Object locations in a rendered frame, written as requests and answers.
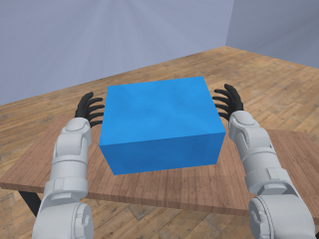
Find right robot upper arm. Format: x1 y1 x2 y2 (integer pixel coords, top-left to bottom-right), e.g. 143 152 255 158
248 194 317 239

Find left robot forearm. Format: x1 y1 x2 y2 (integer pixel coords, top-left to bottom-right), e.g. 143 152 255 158
32 118 92 239

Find left robot hand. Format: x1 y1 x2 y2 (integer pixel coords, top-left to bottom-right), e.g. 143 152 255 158
75 92 105 127

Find right robot forearm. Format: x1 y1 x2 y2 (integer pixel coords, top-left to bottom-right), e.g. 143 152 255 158
228 111 316 236

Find table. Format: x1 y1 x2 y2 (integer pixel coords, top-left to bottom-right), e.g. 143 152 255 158
0 114 319 239

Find carton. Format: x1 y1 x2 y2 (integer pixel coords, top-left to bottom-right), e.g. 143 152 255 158
99 76 226 175

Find left robot upper arm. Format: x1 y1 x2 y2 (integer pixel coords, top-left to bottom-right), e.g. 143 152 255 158
33 202 95 239

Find right robot hand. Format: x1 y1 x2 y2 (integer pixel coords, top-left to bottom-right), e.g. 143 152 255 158
212 84 244 122

